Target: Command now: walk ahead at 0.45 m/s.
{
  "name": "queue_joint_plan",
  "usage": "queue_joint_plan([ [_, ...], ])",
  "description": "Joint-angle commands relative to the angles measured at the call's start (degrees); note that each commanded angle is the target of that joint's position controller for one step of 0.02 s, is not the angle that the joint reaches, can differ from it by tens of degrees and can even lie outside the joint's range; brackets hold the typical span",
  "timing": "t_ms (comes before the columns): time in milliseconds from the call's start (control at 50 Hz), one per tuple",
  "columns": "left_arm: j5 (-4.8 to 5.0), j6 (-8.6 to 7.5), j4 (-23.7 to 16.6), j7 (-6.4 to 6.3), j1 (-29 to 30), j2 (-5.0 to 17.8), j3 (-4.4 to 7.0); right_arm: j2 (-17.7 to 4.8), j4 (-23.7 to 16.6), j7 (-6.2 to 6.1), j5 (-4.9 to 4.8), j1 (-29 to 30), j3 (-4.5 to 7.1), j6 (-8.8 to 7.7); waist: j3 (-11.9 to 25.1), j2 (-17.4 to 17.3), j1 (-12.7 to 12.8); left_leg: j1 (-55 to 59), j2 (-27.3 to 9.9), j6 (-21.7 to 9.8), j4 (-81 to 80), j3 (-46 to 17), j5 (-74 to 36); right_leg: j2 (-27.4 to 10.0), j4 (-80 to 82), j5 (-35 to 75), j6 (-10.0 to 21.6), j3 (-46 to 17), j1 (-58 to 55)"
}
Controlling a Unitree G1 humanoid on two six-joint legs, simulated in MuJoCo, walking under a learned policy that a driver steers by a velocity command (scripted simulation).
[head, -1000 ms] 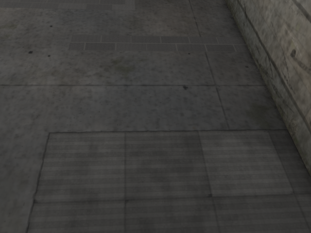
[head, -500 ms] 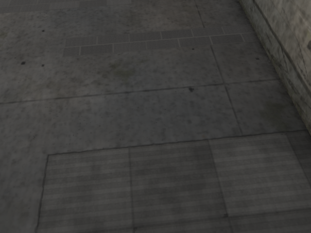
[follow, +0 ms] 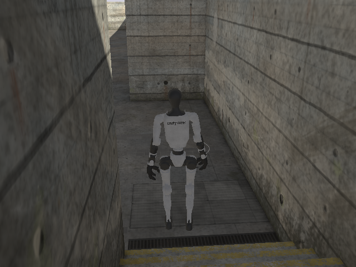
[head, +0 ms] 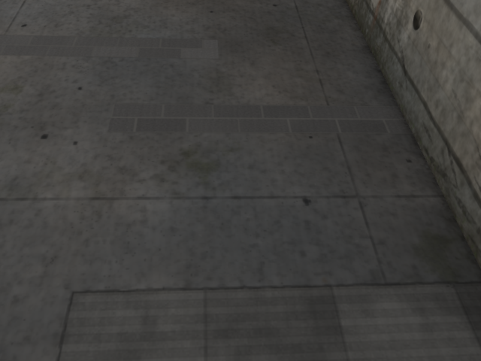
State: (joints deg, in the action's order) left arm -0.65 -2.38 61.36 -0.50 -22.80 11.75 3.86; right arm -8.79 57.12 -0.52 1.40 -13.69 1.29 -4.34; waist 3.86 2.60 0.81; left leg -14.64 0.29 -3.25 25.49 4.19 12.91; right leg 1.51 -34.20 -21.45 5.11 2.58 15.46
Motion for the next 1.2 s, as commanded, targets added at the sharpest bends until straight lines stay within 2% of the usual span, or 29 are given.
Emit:
queue_joint_plan([
  [20,-2.06,-1.55,-7.47,1.42,8.41,3.23,0.29,-9.57,2.99,-0.37,0.15,-14.86,2.2,0.29,-11.67,-10.19,-3.82,15.71,-22.42,-8.18,-21.19,-34.1,31.82,-3.01,-18.84,-1.64,0.91,-2.96,32.91],
  [60,-1.36,-1.58,-5.66,2.48,6.43,2.82,0.46,-6.67,1.22,0.37,-0.69,-9.9,1.48,-0.54,-10.31,-8.46,-1.14,14.25,-16.21,-4.95,-21.34,-23.58,18.71,-4.3,-19.74,5.46,-1.14,-3.07,29.21],
  [120,-1.6,-0.8,-5.85,2.93,8.82,1.68,0.58,-4.91,2.63,0.11,-1.01,-12.99,0.91,-1.78,-8.91,-6.8,-0.86,14.57,-12.68,-4.62,-19.76,-15.37,1.71,-4.17,-21.56,12.56,-3.17,-1.14,28.37],
  [240,-1.3,-0.09,-10.76,2.57,19.89,-0.42,-0.16,-4.54,4.07,0.23,-0.81,-17.51,0.41,-2.4,-11.21,-7.73,-1.65,11.87,-10.66,-6.95,-17.85,-8.65,-22.39,-3.7,-11.13,20.89,-4.03,1.64,26.29],
  [340,-0.83,-0.56,-14.05,2.27,25.82,0.27,-0.81,-6.06,5.21,-0.32,-0.56,-19.28,0.69,-2.82,-11.83,-8.93,-2.71,16.93,-12.06,-7.48,-16.42,-6.43,-33.52,-2.3,0.5,19.76,-0.56,4.2,19.79],
  [380,-0.47,-1.0,-13.14,1.7,22.21,1.67,-0.39,-7.95,5.32,-0.74,0.15,-18.35,1.35,-2.43,-9.38,-10.35,-0.76,20.65,-12.31,-6.51,-9.87,-4.37,-46.05,-0.31,2.9,14.7,1.37,5.36,14.3],
  [400,-0.25,-1.34,-11.44,1.47,17.91,2.89,0.13,-8.72,5.26,-0.94,0.2,-18.31,1.75,-2.13,-6.37,-10.32,0.55,21.44,-12.13,-5.65,-3.74,-3.97,-52.44,1.49,3.11,12.6,2.51,5.75,8.21],
  [420,-0.11,-1.88,-8.65,1.08,9.04,4.03,0.85,-8.93,5.29,-0.95,0.11,-17.76,1.89,-1.67,-1.75,-8.86,4.33,20.02,-11.14,-4.87,6.42,-2.9,-54.25,2.96,6.08,13.55,3.77,6.24,-1.89],
  [440,-1.11,-2.45,-5.69,0.51,-0.51,6.34,1.76,-8.41,4.57,-0.77,-0.31,-17.23,1.77,-1.49,3.61,-6.82,7.97,10.73,-9.52,-4.3,19.37,-2.04,-42.73,-1.98,6.55,12.52,5.55,1.3,-16.52],
  [460,-2.58,-2.45,-4.93,0.06,-7.86,12.11,3.19,-3.07,2.63,0.14,-2.11,-21.54,0.71,-1.44,12.51,4.27,7.14,-7.31,-2.59,-2.26,41.26,0.67,-13.91,-19.19,8.62,2.64,11.08,-23.19,-33.63],
  [480,-1.2,-1.55,-4.74,0.76,-4.97,12.15,3.22,-5.28,2.84,0.63,-1.98,-22.3,1.74,-1.47,15.75,7.66,5.41,-17.94,4.43,-2.45,54.15,-5.08,15.86,-25.31,18.62,0.19,15.46,-43.94,-35.23],
  [500,-0.4,-1.39,-5.72,0.94,2.32,10.03,2.54,-7.45,0.97,0.6,-1.05,-15.69,2.45,-1.31,6.29,2.54,2.93,-22.81,-0.47,-3.5,55.66,-7.62,10.53,-22.7,19.99,-4.45,13.02,-35.68,-27.37],
  [520,-0.15,-1.76,-6.38,1.12,6.45,6.02,1.45,-6.97,-0.46,0.92,-0.6,-10.79,2.31,-1.72,-0.27,-1.24,2.26,-22.44,-2.86,-3.6,52.28,-7.16,5.44,-20.73,22.25,-1.37,11.38,-28.17,-18.1],
  [540,-0.35,-2.32,-6.58,1.17,8.73,3.5,0.64,-5.15,-0.37,0.86,-0.63,-9.65,2.18,-1.6,-4.1,-2.71,0.22,-19.51,-4.9,-3.34,47.92,-7.09,2.81,-18.07,23.81,4.34,9.17,-22.22,-11.28],
  [560,-0.11,-2.8,-5.43,0.9,8.04,1.47,-0.08,-4.55,-0.46,0.99,0.44,-9.78,2.24,-0.82,-5.94,-1.87,-1.46,-16.51,-5.91,-2.66,44.84,-6.99,2.14,-15.79,24.7,9.71,7.79,-18.11,-6.53],
  [600,-0.17,-3.68,-3.83,0.37,4.89,1.21,-0.53,-3.35,-0.18,1.55,1.1,-10.91,2.22,0.58,-6.29,-0.47,-2.73,-14.02,-6.06,-1.3,41.84,-5.76,1.78,-13.78,25.44,17.54,7.43,-13.18,-3.95],
  [660,0.0,-4.24,-2.89,0.2,1.72,3.91,-0.29,-3.92,-2.83,2.01,0.99,-4.4,2.28,1.74,-8.39,0.0,-2.65,-19.37,-7.19,0.3,35.88,-3.95,-2.37,-12.57,27.49,21.26,7.62,-9.19,-4.91],
  [780,0.17,-4.2,-1.96,0.29,-4.32,3.99,-0.96,-3.73,-8.02,2.47,-0.12,10.63,1.43,1.67,-10.21,0.53,0.87,-21.4,-5.68,1.56,16.78,-0.21,-13.4,-10.52,27.67,31.57,5.69,-4.48,-10.17],
  [880,-0.53,-3.89,-0.39,-0.4,-8.18,4.89,-0.95,-4.69,-10.66,2.33,-0.21,17.01,1.39,1.08,-10.71,0.93,2.42,-21.84,-3.52,-0.62,8.97,0.74,-11.44,-13.33,24.29,38.95,6.11,-4.3,-20.47],
  [940,-0.92,-3.67,-0.42,-0.89,-5.94,6.37,-0.55,-6.19,-9.68,1.72,-0.1,11.81,2.19,0.34,-7.83,1.76,-1.0,-12.63,0.04,-3.43,5.57,1.97,-4.56,-14.11,15.66,56.69,4.85,-2.8,-23.04],
  [960,-0.93,-3.45,-0.42,-0.88,-5.13,6.86,-0.41,-7.15,-7.44,1.26,0.04,4.89,2.83,-0.01,-4.32,1.52,-3.95,-4.89,1.93,-4.63,3.31,2.64,-4.11,-13.26,7.72,61.18,4.13,-1.94,-22.6],
  [980,-0.57,-3.28,-0.84,-0.77,-4.2,6.56,-0.55,-8.93,-4.14,0.7,0.77,-5.18,3.76,-0.56,0.95,0.01,-8.04,8.49,0.84,-6.31,0.9,1.2,-6.62,-11.13,-3.86,55.62,3.03,-0.27,-16.62],
  [1000,0.82,-3.35,-3.0,-0.33,-5.05,3.59,-1.43,-14.26,-2.53,0.02,2.32,-14.6,5.21,-0.88,8.63,-6.61,-10.17,25.27,-13.0,-10.36,0.36,-14.97,-2.06,-7.05,-22.43,34.68,1.35,2.38,-1.44],
  [1020,2.15,-3.19,-3.0,0.11,-11.04,0.53,-1.61,-17.36,-2.39,0.68,1.98,-15.09,5.95,-0.41,14.01,-16.05,-6.97,34.44,-26.11,-17.7,-6.83,-41.1,-2.56,3.34,-40.6,-9.67,0.01,0.89,15.0],
  [1040,0.69,-2.82,-3.35,-0.04,-5.56,5.17,-0.29,-14.48,-2.99,1.06,-0.06,-9.65,5.38,0.22,8.35,-7.04,-5.56,28.46,-22.5,-15.47,-9.08,-38.65,2.69,-0.42,-43.22,-5.23,1.02,-5.89,19.34],
  [1060,0.31,-3.09,-5.08,0.23,-0.69,4.7,-0.3,-10.99,-3.86,1.22,-0.55,-3.96,4.3,0.09,0.29,-5.26,-3.86,19.55,-20.63,-13.37,-11.04,-30.0,1.71,-2.74,-40.72,0.2,1.06,-5.59,20.52],
  [1080,0.09,-3.15,-5.35,0.38,1.25,3.58,-0.41,-8.29,-4.01,1.37,-0.36,-1.34,3.52,-0.3,-3.16,-3.52,-2.35,13.51,-17.87,-11.4,-13.16,-24.39,-2.69,-4.63,-37.34,3.45,0.98,-5.32,18.77],
  [1120,-1.3,-1.74,-4.74,0.97,-0.39,1.83,-0.49,-5.27,-2.54,0.89,-0.6,-1.64,2.47,-0.94,-4.95,-5.12,0.59,6.76,-13.77,-8.63,-15.28,-16.62,-8.99,-6.42,-32.64,5.39,-0.17,-4.83,13.83],
  [1200,-1.6,0.0,-6.41,1.9,3.88,1.3,-0.4,-8.04,-0.36,0.58,-0.81,-7.0,2.74,-2.08,-6.55,-5.44,1.28,5.77,-12.03,-8.8,-17.93,-11.54,-14.16,-7.42,-27.64,9.63,-2.17,-2.64,16.92],
])
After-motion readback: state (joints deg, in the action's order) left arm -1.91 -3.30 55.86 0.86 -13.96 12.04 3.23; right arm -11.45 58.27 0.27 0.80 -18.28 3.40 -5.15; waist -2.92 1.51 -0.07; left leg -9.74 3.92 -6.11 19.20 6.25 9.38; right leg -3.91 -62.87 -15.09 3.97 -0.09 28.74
